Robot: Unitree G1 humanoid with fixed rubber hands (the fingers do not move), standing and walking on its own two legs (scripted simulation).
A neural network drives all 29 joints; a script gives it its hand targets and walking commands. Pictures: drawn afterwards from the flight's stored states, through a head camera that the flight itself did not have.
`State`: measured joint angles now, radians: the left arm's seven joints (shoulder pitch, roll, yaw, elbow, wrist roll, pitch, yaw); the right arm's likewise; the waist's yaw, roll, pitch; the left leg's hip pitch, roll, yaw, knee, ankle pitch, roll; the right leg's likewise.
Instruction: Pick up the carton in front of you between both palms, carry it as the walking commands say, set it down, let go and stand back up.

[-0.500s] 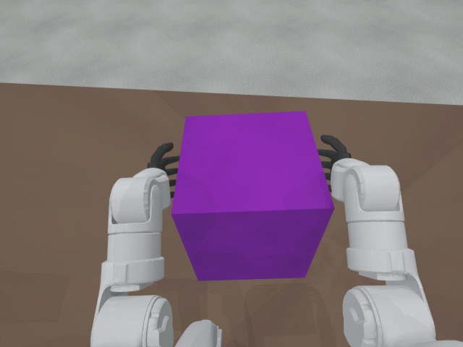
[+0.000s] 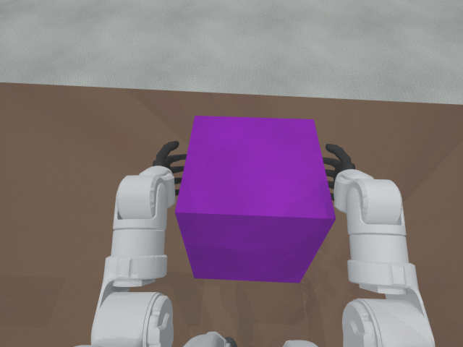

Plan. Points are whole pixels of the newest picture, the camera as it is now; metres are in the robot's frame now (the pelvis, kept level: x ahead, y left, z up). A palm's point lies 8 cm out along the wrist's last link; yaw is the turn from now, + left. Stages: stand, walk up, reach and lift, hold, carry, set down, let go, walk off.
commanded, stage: carry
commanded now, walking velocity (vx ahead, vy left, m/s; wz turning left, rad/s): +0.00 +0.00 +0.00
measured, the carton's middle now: (250, 204) +0.35 +0.00 +0.00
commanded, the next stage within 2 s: none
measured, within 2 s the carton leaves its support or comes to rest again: neither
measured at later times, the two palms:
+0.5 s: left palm (175, 165) +0.35 +0.12 +0.12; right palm (369, 160) +0.36 -0.18 +0.12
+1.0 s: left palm (182, 172) +0.33 +0.10 +0.13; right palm (388, 169) +0.33 -0.20 +0.13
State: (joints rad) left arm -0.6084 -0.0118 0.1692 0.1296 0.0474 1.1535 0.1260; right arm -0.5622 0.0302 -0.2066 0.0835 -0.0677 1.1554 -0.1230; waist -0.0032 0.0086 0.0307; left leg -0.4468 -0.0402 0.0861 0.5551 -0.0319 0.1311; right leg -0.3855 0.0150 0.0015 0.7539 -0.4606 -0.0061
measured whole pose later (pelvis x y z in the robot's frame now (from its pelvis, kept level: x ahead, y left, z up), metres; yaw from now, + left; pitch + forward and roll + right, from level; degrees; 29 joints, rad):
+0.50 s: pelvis +0.02 -0.04 +0.00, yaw +1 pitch +3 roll +0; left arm -0.59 -0.01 0.18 0.14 0.05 1.19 0.13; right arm -0.61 0.00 -0.18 0.15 -0.06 1.20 -0.12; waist 0.01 0.01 -0.08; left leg -0.40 -0.02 0.05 0.57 -0.06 0.08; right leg -0.31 0.03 -0.03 0.67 -0.25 -0.02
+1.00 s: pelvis -0.01 -0.05 +0.01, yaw +0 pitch +2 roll -1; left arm -0.63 0.00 0.19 0.23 0.05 1.21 0.13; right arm -0.65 -0.01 -0.19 0.25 -0.05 1.21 -0.12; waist 0.00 0.01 -0.12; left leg -0.38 0.00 0.05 0.50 0.00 0.06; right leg -0.30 0.05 -0.04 0.62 -0.19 -0.04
